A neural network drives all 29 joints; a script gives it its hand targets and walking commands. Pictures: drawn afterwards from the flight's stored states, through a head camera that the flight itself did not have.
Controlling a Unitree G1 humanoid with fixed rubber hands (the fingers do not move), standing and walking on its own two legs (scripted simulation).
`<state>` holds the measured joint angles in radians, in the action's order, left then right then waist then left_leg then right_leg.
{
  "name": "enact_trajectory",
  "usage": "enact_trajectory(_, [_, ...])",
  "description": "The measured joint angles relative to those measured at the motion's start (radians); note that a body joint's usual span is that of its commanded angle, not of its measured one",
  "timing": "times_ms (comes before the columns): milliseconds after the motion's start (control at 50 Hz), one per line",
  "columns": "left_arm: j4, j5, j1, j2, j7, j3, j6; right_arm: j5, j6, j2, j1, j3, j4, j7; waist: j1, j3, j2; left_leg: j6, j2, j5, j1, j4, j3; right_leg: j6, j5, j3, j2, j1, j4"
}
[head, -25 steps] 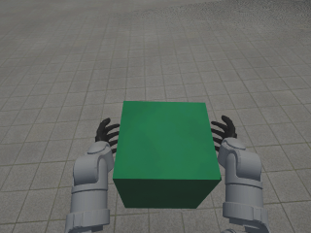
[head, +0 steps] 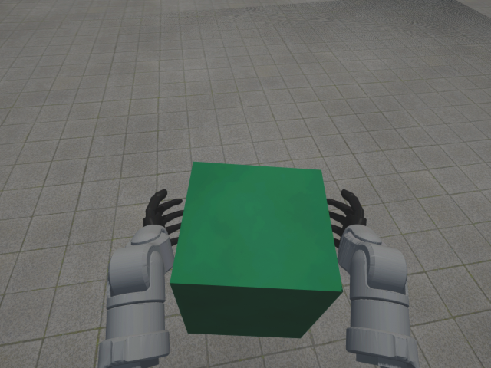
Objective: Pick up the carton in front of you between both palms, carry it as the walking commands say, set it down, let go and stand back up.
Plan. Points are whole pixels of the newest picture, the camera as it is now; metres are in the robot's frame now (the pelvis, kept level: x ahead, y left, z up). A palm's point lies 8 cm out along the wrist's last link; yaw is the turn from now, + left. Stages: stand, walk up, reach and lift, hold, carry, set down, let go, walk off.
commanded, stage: carry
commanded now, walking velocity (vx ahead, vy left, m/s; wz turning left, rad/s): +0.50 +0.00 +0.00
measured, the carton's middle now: (250, 256) +0.32 +0.00 +0.00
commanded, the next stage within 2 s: none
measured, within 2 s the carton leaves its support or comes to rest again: neither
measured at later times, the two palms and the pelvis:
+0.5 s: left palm (187, 137) +0.55 +0.13 +0.08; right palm (329, 132) +0.58 -0.17 +0.08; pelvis +0.33 -0.04 +0.00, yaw +4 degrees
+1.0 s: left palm (180, 64) +0.89 +0.19 +0.06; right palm (286, 63) +0.89 -0.11 +0.07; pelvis +0.66 +0.04 -0.01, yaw +0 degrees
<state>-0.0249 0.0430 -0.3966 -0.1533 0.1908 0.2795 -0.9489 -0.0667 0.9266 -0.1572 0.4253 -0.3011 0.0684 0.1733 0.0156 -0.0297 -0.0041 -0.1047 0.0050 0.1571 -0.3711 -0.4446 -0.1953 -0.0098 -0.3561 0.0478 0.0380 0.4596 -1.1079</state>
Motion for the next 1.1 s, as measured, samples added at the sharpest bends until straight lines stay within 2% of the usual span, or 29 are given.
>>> enact_trajectory(160, [0.138, -0.013, 0.097, -0.009, -0.013, -0.058, 0.021, 0.037, -0.020, -0.011, -0.109, 0.046, -0.149, -0.024, -0.001, -0.002, 0.012, 0.019, 0.010, 0.041, 0.218, 0.183, 0.031, 0.024, 0.146, 0.035, 0.043, 0.149, 0.320])
enact_trajectory(240, [0.253, -0.027, 0.185, 0.012, -0.022, -0.116, -0.017, 0.051, 0.027, 0.010, -0.186, 0.123, -0.260, -0.027, -0.012, -0.032, 0.010, 0.041, 0.013, 0.105, 0.331, 0.226, 0.042, 0.020, 0.234, 0.068, 0.042, 0.139, 0.474])
enact_trajectory(320, [0.374, -0.037, 0.287, 0.025, -0.025, -0.167, -0.079, 0.059, 0.097, 0.025, -0.284, 0.190, -0.385, -0.025, -0.017, -0.071, 0.017, 0.074, 0.002, 0.209, 0.433, 0.212, 0.054, -0.004, 0.287, 0.129, 0.016, 0.077, 0.610])
enact_trajectory(360, [0.419, -0.040, 0.330, 0.026, -0.025, -0.192, -0.112, 0.058, 0.133, 0.030, -0.341, 0.211, -0.448, -0.022, -0.018, -0.088, 0.027, 0.093, -0.019, 0.301, 0.441, 0.094, 0.066, -0.036, 0.291, 0.170, -0.005, 0.014, 0.662])
enact_trajectory(400, [0.426, -0.038, 0.359, 0.026, -0.025, -0.220, -0.134, 0.059, 0.166, 0.031, -0.389, 0.209, -0.488, -0.019, -0.028, -0.098, 0.053, 0.104, -0.057, 0.296, 0.311, -0.245, 0.095, -0.083, 0.244, 0.195, -0.016, 0.010, 0.586])
enact_trajectory(440, [0.436, -0.038, 0.387, 0.025, -0.025, -0.235, -0.163, 0.059, 0.198, 0.030, -0.429, 0.213, -0.515, -0.017, -0.032, -0.092, 0.041, 0.099, -0.047, 0.284, 0.136, -0.592, 0.132, -0.091, 0.187, 0.203, -0.011, -0.027, 0.579])
enact_trajectory(480, [0.462, -0.038, 0.428, 0.022, -0.025, -0.240, -0.180, 0.058, 0.217, 0.027, -0.459, 0.227, -0.531, -0.017, -0.036, -0.084, 0.028, 0.090, -0.053, 0.237, -0.001, -0.728, 0.130, -0.075, 0.175, 0.201, -0.010, -0.090, 0.630])
enact_trajectory(540, [0.496, -0.036, 0.476, 0.018, -0.025, -0.240, -0.187, 0.053, 0.222, 0.024, -0.487, 0.247, -0.544, -0.021, -0.041, -0.087, 0.017, 0.097, -0.088, 0.154, -0.137, -0.658, 0.114, -0.069, 0.169, 0.191, -0.015, -0.189, 0.721])
enact_trajectory(640, [0.512, -0.037, 0.493, 0.016, -0.028, -0.239, -0.186, 0.037, 0.213, 0.021, -0.510, 0.262, -0.555, -0.032, -0.040, -0.117, 0.012, 0.128, -0.139, -0.012, -0.251, -0.380, 0.093, -0.049, 0.146, 0.173, -0.018, -0.342, 0.848])
enact_trajectory(720, [0.523, -0.040, 0.491, 0.017, -0.029, -0.245, -0.188, 0.037, 0.218, 0.021, -0.517, 0.260, -0.580, -0.029, -0.032, -0.130, 0.017, 0.132, -0.143, -0.124, -0.271, -0.218, 0.070, -0.021, 0.096, 0.164, -0.014, -0.458, 0.902])
enact_trajectory(780, [0.533, -0.042, 0.485, 0.018, -0.030, -0.247, -0.191, 0.041, 0.225, 0.021, -0.516, 0.258, -0.599, -0.024, -0.027, -0.132, 0.019, 0.120, -0.130, -0.161, -0.250, -0.131, 0.041, 0.006, 0.040, 0.159, -0.009, -0.539, 0.918])
enact_trajectory(840, [0.534, -0.041, 0.472, 0.019, -0.030, -0.246, -0.196, 0.049, 0.231, 0.023, -0.501, 0.252, -0.599, -0.018, -0.030, -0.127, 0.010, 0.095, -0.106, -0.145, -0.196, -0.065, 0.004, 0.040, -0.041, 0.150, 0.006, -0.607, 0.895])
enact_trajectory(880, [0.533, -0.036, 0.459, 0.021, -0.029, -0.241, -0.198, 0.056, 0.230, 0.025, -0.480, 0.250, -0.584, -0.014, -0.027, -0.116, -0.009, 0.072, -0.075, -0.119, -0.130, -0.029, -0.032, 0.061, -0.132, 0.137, 0.038, -0.613, 0.778])
enact_trajectory(920, [0.506, -0.035, 0.438, 0.023, -0.028, -0.217, -0.199, 0.059, 0.215, 0.028, -0.447, 0.254, -0.526, -0.013, -0.011, -0.098, -0.046, 0.027, -0.056, -0.070, -0.135, -0.113, -0.056, 0.050, -0.117, 0.093, 0.091, -0.483, 0.443])
enact_trajectory(960, [0.491, -0.031, 0.429, 0.024, -0.028, -0.206, -0.202, 0.062, 0.208, 0.028, -0.430, 0.255, -0.492, -0.012, -0.003, -0.071, -0.038, 0.015, -0.061, -0.023, -0.104, -0.112, -0.060, 0.032, -0.082, 0.013, 0.067, -0.296, 0.082])
enact_trajectory(980, [0.491, -0.029, 0.431, 0.024, -0.028, -0.209, -0.202, 0.063, 0.204, 0.028, -0.436, 0.253, -0.491, -0.014, -0.001, -0.060, -0.033, 0.026, -0.064, -0.022, -0.075, -0.084, -0.060, 0.019, -0.055, -0.001, 0.056, -0.215, -0.027])
enact_trajectory(1020, [0.495, -0.026, 0.441, 0.023, -0.028, -0.222, -0.194, 0.062, 0.194, 0.026, -0.460, 0.250, -0.507, -0.020, 0.002, -0.047, -0.025, 0.031, -0.061, -0.023, -0.014, -0.014, -0.058, 0.002, 0.012, 0.001, 0.054, -0.086, -0.089])
enact_trajectory(1100, [0.515, -0.017, 0.473, 0.019, -0.030, -0.251, -0.170, 0.058, 0.170, 0.021, -0.505, 0.247, -0.543, -0.036, 0.010, -0.055, -0.011, 0.038, -0.054, -0.017, 0.109, 0.111, -0.046, 0.004, 0.111, 0.031, 0.074, 0.068, 0.060])
